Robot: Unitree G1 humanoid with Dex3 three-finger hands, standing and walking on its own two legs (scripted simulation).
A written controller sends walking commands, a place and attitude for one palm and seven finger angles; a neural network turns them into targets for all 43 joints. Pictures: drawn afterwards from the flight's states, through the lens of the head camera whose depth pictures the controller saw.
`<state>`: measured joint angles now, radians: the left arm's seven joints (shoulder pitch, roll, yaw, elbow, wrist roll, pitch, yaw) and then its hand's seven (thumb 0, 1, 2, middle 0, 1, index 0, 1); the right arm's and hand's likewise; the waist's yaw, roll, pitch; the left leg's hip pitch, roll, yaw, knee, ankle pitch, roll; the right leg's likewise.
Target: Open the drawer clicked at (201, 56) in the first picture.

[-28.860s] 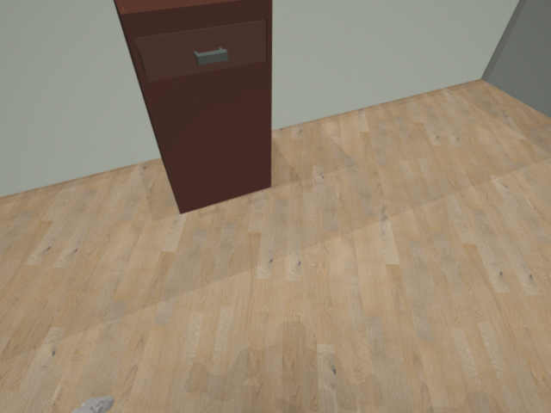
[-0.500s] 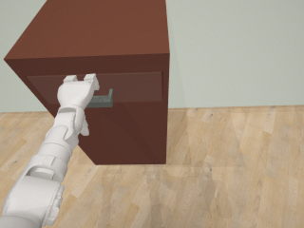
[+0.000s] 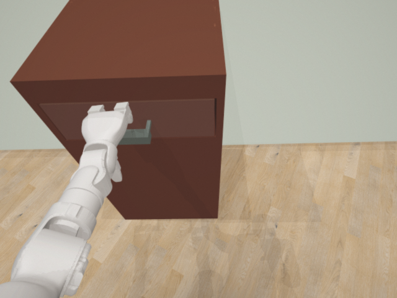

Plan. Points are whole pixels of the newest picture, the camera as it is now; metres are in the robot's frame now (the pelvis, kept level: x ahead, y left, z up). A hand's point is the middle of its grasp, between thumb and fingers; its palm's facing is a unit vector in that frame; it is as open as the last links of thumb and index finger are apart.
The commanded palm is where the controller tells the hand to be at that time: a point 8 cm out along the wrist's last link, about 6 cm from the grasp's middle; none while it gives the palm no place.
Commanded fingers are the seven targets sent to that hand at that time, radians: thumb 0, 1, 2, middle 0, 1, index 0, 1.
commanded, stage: re-aim the fingers above the handle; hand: left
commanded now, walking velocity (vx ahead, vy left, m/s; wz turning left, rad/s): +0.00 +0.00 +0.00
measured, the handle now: (131, 130) +0.52 +0.19 -0.01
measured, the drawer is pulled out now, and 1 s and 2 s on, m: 0.00 0.00 0.00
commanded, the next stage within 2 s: lower the fingers behind the handle in 0.90 s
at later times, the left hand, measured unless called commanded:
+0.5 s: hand (121, 151) +0.42 +0.18 +0.04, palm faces -0.15 -0.05 -0.99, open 13.8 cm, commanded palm +0.41 +0.17 +0.11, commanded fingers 0.00 -0.50 0.30 -0.30 -1.20 -0.30 -1.20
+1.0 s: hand (132, 156) +0.40 +0.16 +0.03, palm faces -0.21 -0.09 -0.97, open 13.8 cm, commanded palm +0.40 +0.17 +0.11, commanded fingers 0.00 -0.50 0.30 -0.30 -1.20 -0.30 -1.20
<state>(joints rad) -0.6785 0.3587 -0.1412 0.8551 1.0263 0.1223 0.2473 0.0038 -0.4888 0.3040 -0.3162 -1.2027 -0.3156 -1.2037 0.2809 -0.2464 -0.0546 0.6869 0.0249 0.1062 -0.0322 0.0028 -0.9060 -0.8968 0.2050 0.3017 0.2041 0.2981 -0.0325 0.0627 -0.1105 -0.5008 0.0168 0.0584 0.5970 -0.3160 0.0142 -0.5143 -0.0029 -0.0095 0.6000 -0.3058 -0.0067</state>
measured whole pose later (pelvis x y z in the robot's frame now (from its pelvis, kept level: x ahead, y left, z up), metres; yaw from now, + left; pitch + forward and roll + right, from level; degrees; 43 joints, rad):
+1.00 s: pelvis +0.00 -0.01 +0.00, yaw +2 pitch +10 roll +0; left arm -0.58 0.35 -0.24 0.67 0.94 0.05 0.04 0.00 -0.49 0.30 -0.32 -1.20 -0.32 -1.20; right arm 0.28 -0.26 -0.04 0.68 0.02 0.13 -0.08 0.01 -0.91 -0.90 0.21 0.30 0.21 0.30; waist -0.03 0.06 -0.08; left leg -0.44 0.01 0.02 0.58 -0.31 0.00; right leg -0.44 -0.01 -0.05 0.60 -0.32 -0.02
